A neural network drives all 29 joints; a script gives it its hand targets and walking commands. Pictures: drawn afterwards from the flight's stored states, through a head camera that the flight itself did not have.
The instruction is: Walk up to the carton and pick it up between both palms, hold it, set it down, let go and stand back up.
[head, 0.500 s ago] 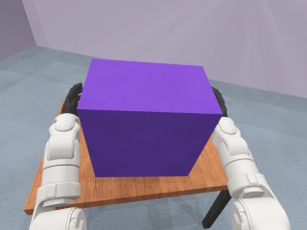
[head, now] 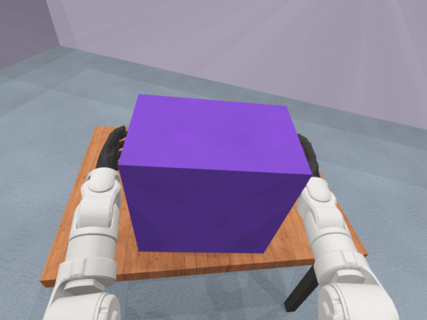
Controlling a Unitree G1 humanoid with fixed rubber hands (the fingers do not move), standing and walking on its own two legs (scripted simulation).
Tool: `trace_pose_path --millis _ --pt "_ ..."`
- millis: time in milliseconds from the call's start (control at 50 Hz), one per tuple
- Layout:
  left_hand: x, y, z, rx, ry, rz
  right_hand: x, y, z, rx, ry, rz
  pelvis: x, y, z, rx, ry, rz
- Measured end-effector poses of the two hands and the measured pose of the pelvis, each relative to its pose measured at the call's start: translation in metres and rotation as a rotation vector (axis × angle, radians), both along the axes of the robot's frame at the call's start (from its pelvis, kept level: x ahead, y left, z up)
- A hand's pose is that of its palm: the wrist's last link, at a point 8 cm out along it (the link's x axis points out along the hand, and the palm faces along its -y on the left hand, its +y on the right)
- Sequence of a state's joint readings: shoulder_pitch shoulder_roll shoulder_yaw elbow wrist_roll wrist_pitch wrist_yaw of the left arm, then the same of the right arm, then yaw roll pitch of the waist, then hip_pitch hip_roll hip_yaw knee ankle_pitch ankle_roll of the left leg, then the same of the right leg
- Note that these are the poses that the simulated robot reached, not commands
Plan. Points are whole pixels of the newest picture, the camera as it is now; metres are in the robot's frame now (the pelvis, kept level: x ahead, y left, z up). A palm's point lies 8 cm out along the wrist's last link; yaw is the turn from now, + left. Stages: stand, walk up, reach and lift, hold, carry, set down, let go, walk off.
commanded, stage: set down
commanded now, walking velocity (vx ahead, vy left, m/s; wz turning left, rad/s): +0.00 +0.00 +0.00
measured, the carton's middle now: (208, 183) +0.39 +0.02 +0.07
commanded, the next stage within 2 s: none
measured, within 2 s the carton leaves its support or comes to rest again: rests again in 1.92 s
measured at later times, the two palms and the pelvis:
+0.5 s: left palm (105, 182) +0.36 +0.21 +0.10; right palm (297, 181) +0.38 -0.16 +0.11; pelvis +0.00 +0.00 +0.00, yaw -1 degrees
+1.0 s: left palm (116, 191) +0.38 +0.21 +0.05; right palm (293, 188) +0.40 -0.17 +0.07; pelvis +0.01 +0.00 +0.00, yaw -2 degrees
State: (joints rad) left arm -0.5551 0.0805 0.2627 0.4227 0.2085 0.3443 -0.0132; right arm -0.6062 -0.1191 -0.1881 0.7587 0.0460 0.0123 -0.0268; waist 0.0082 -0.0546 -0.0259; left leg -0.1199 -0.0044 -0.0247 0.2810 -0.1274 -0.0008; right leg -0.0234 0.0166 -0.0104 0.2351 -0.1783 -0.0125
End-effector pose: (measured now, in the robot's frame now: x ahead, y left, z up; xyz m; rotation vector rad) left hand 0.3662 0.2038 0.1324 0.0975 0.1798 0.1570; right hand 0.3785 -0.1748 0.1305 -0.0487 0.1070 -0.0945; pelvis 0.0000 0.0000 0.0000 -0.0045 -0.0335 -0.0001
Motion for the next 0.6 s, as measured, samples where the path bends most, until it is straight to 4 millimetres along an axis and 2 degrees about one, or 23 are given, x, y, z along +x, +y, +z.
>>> trace_pose_path --millis 180,420,600 --pt "0.000 -0.003 -0.016 -0.019 0.020 0.014 0.005 -0.003 -0.010 -0.009 0.018 0.013 0.000 -0.005 0.000 0.000 0.029 -0.010" --pt "-0.009 0.007 -0.029 -0.033 0.039 0.040 0.005 0.008 -0.021 -0.008 0.038 0.033 -0.001 -0.006 0.000 0.002 0.039 -0.010" --pt "-0.006 0.010 -0.035 -0.034 0.045 0.034 0.004 0.010 -0.029 -0.002 0.044 0.023 -0.003 -0.003 0.000 0.002 0.044 -0.013"
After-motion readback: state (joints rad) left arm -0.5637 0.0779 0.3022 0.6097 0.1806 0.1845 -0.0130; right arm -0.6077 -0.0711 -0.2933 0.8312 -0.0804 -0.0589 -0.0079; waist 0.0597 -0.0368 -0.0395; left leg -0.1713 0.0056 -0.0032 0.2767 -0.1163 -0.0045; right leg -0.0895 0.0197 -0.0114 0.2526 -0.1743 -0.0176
